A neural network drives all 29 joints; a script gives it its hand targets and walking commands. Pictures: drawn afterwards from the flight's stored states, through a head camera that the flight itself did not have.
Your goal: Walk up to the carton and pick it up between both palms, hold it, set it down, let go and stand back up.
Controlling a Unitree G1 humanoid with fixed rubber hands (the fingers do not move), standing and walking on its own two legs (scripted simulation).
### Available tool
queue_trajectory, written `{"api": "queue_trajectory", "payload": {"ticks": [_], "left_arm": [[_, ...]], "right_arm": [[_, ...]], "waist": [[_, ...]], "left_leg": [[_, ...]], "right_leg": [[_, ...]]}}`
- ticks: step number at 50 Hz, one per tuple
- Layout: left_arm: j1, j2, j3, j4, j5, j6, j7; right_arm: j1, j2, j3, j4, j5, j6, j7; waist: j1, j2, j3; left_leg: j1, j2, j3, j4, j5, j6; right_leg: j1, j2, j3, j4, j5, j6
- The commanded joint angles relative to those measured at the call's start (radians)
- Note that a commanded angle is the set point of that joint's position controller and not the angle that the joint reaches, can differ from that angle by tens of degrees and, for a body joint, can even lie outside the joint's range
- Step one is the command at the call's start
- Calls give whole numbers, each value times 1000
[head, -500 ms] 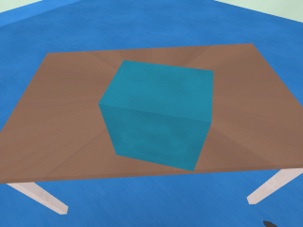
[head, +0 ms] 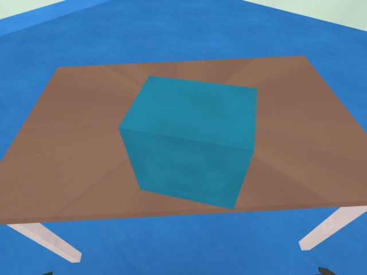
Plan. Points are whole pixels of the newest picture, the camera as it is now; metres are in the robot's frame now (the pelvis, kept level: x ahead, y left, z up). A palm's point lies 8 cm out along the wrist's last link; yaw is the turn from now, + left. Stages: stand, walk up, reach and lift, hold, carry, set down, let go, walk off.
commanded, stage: walk up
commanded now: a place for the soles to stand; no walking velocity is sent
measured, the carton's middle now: (192, 144) +0.44 -0.01 +0.01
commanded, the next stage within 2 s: reach and lift in 0.38 s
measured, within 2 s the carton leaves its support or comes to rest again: neither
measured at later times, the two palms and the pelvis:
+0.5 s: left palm out of the picture +0.12 +0.32 -0.08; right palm out of the picture +0.12 -0.32 -0.10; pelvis +0.00 -0.01 +0.00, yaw +0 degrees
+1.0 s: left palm (52, 271) +0.16 +0.29 -0.06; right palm out of the picture +0.13 -0.28 -0.07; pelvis -0.01 -0.01 +0.01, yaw +0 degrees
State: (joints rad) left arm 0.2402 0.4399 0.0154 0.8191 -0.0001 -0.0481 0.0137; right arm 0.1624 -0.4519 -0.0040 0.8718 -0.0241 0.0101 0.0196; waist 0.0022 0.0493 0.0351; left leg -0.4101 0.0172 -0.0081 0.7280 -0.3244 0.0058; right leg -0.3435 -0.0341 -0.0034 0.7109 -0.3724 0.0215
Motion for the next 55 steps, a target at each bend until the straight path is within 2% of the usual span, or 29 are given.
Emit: {"api": "queue_trajectory", "payload": {"ticks": [1, 4, 5, 9, 10, 12, 16, 18, 19, 20, 22, 24, 26, 29, 30, 31, 32, 33, 34, 35, 37, 40, 43, 44, 45, 47, 50, 53, 55], "left_arm": [[-19, 189, 48, 19, 16, -17, 2], [-15, 216, 52, 6, 22, -21, 5], [-58, 218, 55, 18, 16, -19, 5], [-44, 177, 46, 7, 5, -15, 6], [-49, 184, 49, 14, 13, -16, 2], [-30, 186, 44, 13, 12, -7, 6], [-65, 184, 47, 7, 14, -11, 2], [-51, 197, 50, 17, 15, -17, 5], [-77, 178, 56, 14, 9, -13, 3], [-383, 153, 81, -183, 19, 213, 23], [-325, 101, 110, -258, 28, 335, 40], [-333, 117, 104, -347, 31, 379, 38], [-323, 122, 96, -429, 11, 395, 30], [-218, 136, 161, -433, 28, 385, 1], [-196, 136, 182, -434, 49, 383, -3], [-172, 148, 205, -426, 53, 384, -16], [-162, 163, 215, -414, 61, 390, -23], [-165, 151, 237, -435, 63, 385, -20], [-140, 141, 241, -420, 70, 386, -28], [-144, 136, 233, -413, 67, 380, -32], [-172, 117, 211, -450, 59, 383, -29], [-219, 94, 173, -483, 34, 376, -18], [-227, 65, 141, -513, 18, 353, -13], [-216, 56, 145, -512, 19, 345, -7], [-221, 73, 154, -511, 11, 335, -7], [-224, 65, 130, -544, -13, 313, 1], [-178, 85, 131, -528, -39, 285, -10], [-192, 78, 94, -523, -61, 261, -20], [-191, 63, 83, -529, -67, 244, -21]], "right_arm": [[-90, -171, -46, -46, 21, -38, 3], [-73, -163, -49, -42, 20, -40, -2], [-43, -173, -48, -14, 22, -35, -3], [-64, -173, -42, -8, 14, -40, -7], [-56, -159, -43, -14, 20, -40, -7], [-90, -170, -50, -23, 17, -40, -6], [-62, -163, -47, -6, 15, -37, -4], [-69, -160, -44, -8, 19, -38, -1], [-66, -163, -42, 3, 21, -41, -6], [-318, -53, -205, 145, -119, -266, 31], [-272, -120, -232, 172, -126, -290, 69], [-252, -128, -241, 155, -128, -297, 64], [-234, -131, -248, 127, -90, -319, 50], [-129, -96, -207, 57, -38, -338, 12], [-106, -93, -189, 55, -22, -340, 7], [-102, -79, -182, 27, -7, -336, -4], [-64, -68, -175, 41, -10, -328, -19], [-64, -45, -165, 17, 10, -328, -19], [-49, -35, -144, 10, 15, -324, -22], [-69, -36, -142, -10, 15, -313, -24], [-69, -28, -160, -19, 8, -298, -28], [-93, 6, -129, -65, 25, -295, -13], [-55, 17, -158, -97, 17, -292, -18], [-56, 36, -146, -97, 21, -285, -12], [-55, 48, -138, -152, 17, -288, -17], [-51, 62, -171, -164, 15, -286, -19], [-27, 86, -162, -252, 23, -289, -34], [-9, 111, -182, -283, 14, -265, -52], [-6, 125, -171, -337, 17, -261, -54]], "waist": [[5, -24, -113], [-6, -38, -112], [-18, -91, -119], [-6, -14, -141], [-8, -53, -133], [-3, -26, -112], [-11, -36, -115], [-5, -63, -160], [-5, -78, -143], [5, 4, 12], [-9, 9, 53], [-19, -34, -18], [-21, -28, -122], [0, -139, -178], [29, -107, -205], [43, -168, -168], [26, -161, -149], [40, -133, -158], [40, -156, -160], [46, -117, -112], [16, -67, -77], [25, -11, -68], [-3, -8, -60], [19, 23, -61], [26, -30, -68], [11, 1, -67], [24, -42, -68], [1, -19, -22], [11, 4, -17]], "left_leg": [[88, 124, -171, -254, -47, 73], [108, 77, -88, -163, 46, 45], [108, 79, -116, -181, 60, 56], [142, 97, -110, -210, 127, 65], [123, 100, -117, -202, 109, 65], [122, 114, -148, -238, 31, 70], [109, 94, -125, -232, 36, 59], [151, 91, -111, -189, 118, 59], [110, 97, -122, -203, 131, 67], [-13, 21, 49, -158, -63, -75], [-120, 65, 58, -153, -144, -33], [70, 38, 73, -103, -32, -57], [201, 33, 65, -100, 91, -49], [272, -6, 72, -117, 234, -16], [270, -14, 82, -134, 290, -36], [253, -31, 96, -146, 258, -23], [239, -37, 91, -134, 246, -22], [238, -47, 89, -167, 254, -16], [230, -42, 90, -160, 265, -12], [252, -41, 88, -183, 241, -16], [269, -39, 98, -218, 241, -25], [278, -19, 97, -234, 214, -36], [317, -17, 103, -252, 204, -47], [303, -25, 111, -274, 188, -49], [292, -27, 115, -273, 189, -30], [287, -15, 118, -295, 144, -42], [300, -29, 121, -297, 118, -26], [291, -18, 121, -356, -14, -32], [270, -11, 117, -372, -24, -34]], "right_leg": [[89, -51, 77, -154, 62, -77], [61, -93, 125, -178, 153, -89], [69, -92, 114, -162, 169, -91], [64, -72, 88, -137, 197, -72], [69, -65, 68, -133, 166, -74], [51, -46, 59, -139, 120, -69], [64, -62, 84, -152, 112, -78], [81, -81, 90, -147, 181, -88], [91, -70, 76, -144, 176, -73], [-92, 49, -94, -68, -69, -70], [-7, 62, -107, 40, -61, -69], [-58, 35, -85, -31, -42, -79], [-20, 51, -80, -65, 68, -77], [117, 52, -44, -130, 333, -55], [155, 56, -48, -127, 382, -49], [179, 50, -35, -153, 401, -29], [187, 45, -29, -143, 429, -25], [230, 40, -18, -170, 430, -36], [225, 32, -17, -166, 464, -29], [202, 31, -9, -207, 416, -38], [210, 42, -20, -227, 339, -41], [121, 40, -35, -238, 206, -48], [110, 48, -47, -259, 175, -47], [145, 48, -41, -264, 150, -54], [144, 46, -35, -266, 163, -48], [149, 43, -33, -273, 127, -49], [149, 37, -7, -305, 117, -38], [168, 35, -18, -308, 32, -35], [174, 32, -21, -303, 34, -35]]}}
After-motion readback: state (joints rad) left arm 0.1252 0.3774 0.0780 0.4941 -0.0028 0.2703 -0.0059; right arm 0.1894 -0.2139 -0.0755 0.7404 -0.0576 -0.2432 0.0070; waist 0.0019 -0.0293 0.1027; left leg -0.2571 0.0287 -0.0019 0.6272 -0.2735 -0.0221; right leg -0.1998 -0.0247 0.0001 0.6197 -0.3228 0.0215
